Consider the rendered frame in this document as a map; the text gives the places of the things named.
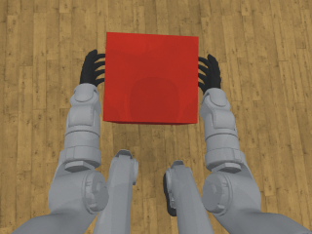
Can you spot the right robot hand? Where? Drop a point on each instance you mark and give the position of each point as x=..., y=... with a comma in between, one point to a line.
x=212, y=78

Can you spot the right robot forearm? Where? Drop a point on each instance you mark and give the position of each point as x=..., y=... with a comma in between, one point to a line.
x=221, y=137

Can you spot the left robot forearm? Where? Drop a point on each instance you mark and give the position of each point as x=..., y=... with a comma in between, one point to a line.
x=82, y=132

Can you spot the left robot upper arm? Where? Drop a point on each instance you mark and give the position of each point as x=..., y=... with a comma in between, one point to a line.
x=74, y=201

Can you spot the left robot hand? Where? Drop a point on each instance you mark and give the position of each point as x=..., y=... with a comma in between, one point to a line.
x=89, y=74

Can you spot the carton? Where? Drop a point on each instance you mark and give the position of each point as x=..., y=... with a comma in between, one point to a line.
x=150, y=79

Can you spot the right robot thigh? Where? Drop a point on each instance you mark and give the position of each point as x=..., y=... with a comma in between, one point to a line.
x=191, y=215

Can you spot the right robot upper arm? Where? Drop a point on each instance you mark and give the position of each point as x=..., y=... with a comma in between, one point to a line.
x=235, y=201

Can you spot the robot left shin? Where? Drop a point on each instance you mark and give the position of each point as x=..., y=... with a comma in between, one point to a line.
x=121, y=152

